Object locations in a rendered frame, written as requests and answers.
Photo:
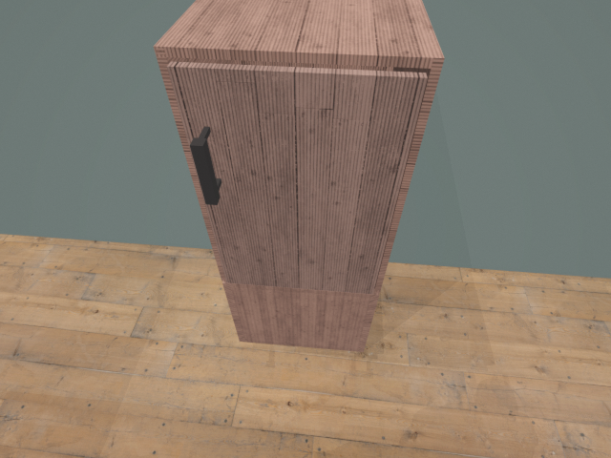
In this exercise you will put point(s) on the cupboard door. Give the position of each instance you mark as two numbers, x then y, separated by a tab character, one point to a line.
311	161

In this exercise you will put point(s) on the handle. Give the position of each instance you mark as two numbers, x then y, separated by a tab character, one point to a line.
210	185

